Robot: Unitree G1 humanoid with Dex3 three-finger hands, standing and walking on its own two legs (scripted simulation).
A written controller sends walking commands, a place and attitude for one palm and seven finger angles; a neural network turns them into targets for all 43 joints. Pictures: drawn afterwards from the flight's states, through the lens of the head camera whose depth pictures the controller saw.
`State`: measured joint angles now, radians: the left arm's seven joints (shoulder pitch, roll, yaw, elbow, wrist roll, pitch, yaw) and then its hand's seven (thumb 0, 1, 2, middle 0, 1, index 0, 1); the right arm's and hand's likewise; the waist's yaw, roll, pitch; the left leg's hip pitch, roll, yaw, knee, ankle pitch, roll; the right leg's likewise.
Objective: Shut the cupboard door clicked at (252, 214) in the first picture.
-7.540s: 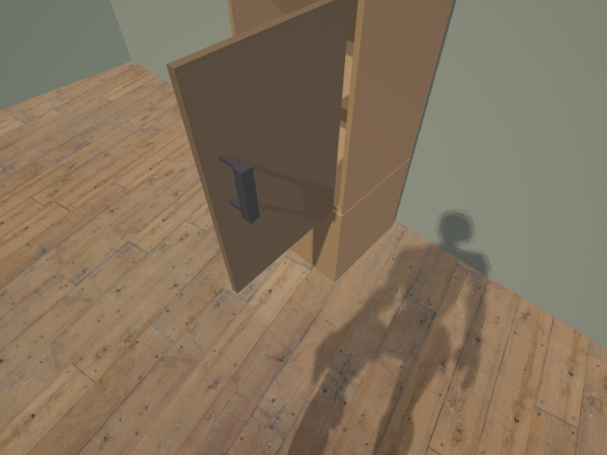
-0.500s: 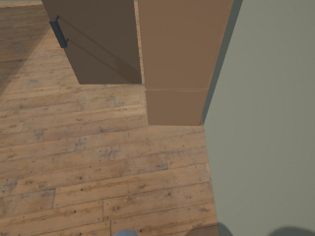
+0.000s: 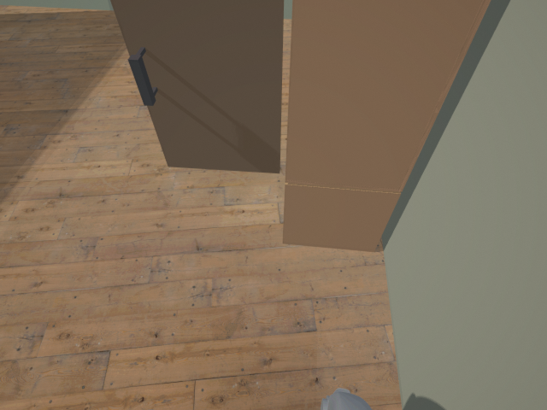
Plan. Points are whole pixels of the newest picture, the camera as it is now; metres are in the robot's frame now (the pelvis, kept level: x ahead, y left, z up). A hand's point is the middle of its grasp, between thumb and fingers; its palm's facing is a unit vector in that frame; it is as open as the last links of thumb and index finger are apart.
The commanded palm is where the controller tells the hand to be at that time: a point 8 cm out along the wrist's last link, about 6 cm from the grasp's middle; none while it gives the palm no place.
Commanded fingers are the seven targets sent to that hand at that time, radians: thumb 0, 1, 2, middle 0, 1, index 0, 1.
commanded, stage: take the last steps up to it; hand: left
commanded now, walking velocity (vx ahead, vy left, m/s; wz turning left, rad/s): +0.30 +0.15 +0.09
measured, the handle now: (145, 76) +0.86 +0.38 +0.01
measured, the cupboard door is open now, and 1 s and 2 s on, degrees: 91 91 91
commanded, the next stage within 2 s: come to a stop and stand still in 0.76 s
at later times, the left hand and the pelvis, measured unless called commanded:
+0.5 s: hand out of the picture +0.13 +0.21 -0.17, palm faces +0.17 -0.97 -0.20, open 7.3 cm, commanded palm none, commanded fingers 0.00 0.90 0.90 -0.20 -0.30 -0.20 -0.30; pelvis +0.18 +0.03 +0.00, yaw +5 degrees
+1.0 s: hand (155, 247) +0.45 +0.29 -0.17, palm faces +0.03 -0.97 -0.22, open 7.3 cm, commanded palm none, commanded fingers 0.00 0.90 0.90 -0.20 -0.30 -0.20 -0.30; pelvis +0.34 +0.11 -0.01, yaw +1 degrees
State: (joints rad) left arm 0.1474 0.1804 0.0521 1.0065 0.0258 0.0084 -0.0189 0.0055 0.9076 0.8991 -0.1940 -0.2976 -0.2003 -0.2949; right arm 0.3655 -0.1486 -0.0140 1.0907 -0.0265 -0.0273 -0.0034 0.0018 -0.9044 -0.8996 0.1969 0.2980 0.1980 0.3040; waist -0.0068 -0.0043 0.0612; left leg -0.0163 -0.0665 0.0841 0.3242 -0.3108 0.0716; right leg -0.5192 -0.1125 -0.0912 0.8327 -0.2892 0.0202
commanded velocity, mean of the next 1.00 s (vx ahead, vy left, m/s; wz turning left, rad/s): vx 0.16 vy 0.09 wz -0.01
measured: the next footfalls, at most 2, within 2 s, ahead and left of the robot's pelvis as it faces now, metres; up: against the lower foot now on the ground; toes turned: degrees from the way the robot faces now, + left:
right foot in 0.10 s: +0.16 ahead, -0.11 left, +0.00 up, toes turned -8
left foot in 0.58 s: +0.34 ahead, +0.22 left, +0.00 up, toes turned +7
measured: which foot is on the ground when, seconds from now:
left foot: down 0.00-0.12, up 0.14-0.56, down 0.58-1.00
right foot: up 0.00-0.08, down 0.10-0.58, up 0.60-0.96, down 0.98-1.00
